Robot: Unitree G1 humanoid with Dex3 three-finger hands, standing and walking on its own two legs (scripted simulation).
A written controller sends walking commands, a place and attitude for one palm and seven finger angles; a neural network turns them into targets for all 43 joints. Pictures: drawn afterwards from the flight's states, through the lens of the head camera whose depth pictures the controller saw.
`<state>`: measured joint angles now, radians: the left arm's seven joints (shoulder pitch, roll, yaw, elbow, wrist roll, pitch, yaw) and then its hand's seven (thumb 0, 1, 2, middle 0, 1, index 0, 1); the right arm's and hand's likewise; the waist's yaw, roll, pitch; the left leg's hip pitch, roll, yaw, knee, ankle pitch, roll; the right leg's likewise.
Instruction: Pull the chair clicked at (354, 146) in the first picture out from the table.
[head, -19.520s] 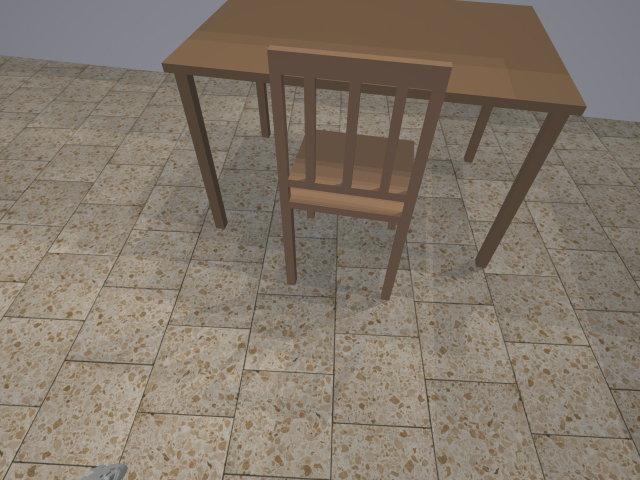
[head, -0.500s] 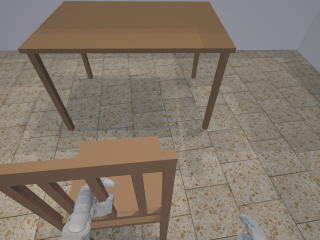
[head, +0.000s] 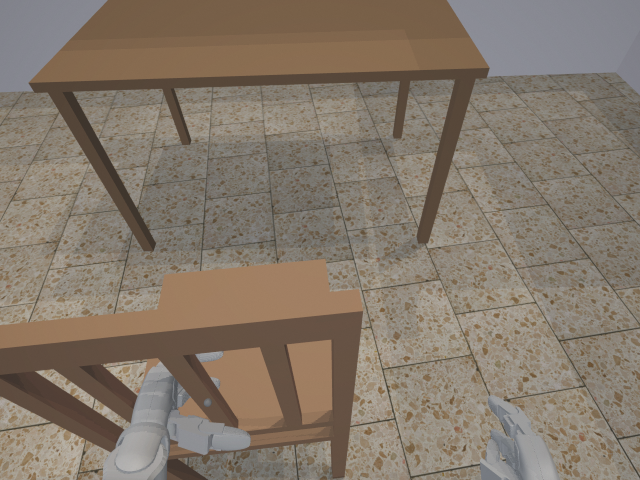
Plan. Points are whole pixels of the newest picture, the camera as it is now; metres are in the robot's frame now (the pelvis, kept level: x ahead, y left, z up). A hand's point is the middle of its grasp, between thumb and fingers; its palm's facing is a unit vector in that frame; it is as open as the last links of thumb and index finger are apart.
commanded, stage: open the thumb and straighten the fingers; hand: left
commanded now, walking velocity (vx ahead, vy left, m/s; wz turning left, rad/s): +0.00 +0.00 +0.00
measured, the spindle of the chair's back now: (206, 395) +0.25 +0.17 -0.06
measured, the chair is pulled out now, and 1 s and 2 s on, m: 0.59 0.59 0.59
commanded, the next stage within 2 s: draw the fingers out of the gap in 0.30 s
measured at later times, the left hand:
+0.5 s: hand (210, 418) +0.21 +0.15 -0.04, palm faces +0.06 -0.98 -0.21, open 17.4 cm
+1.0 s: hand out of the picture +0.14 +0.16 -0.03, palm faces +0.07 -0.98 -0.20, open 17.4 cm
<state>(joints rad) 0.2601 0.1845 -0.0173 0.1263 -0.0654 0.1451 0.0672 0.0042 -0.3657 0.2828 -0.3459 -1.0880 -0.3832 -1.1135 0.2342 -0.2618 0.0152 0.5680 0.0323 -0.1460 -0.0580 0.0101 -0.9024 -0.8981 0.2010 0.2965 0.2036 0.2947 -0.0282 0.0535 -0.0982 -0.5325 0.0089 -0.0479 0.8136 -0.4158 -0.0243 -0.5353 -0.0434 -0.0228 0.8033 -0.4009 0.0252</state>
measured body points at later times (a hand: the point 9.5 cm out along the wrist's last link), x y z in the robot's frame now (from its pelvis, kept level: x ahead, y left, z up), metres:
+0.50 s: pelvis +0.02 -0.01 -0.02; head +0.05 -0.02 +0.43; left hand +0.20 +0.20 -0.02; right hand +0.19 -0.24 -0.10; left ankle +0.00 +0.14 -0.70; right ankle +0.00 -0.14 -0.70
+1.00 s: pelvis +0.01 +0.00 -0.03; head +0.03 -0.01 +0.42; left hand +0.13 +0.21 -0.02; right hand +0.20 -0.22 -0.09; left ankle +0.00 +0.14 -0.70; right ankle +0.00 -0.14 -0.70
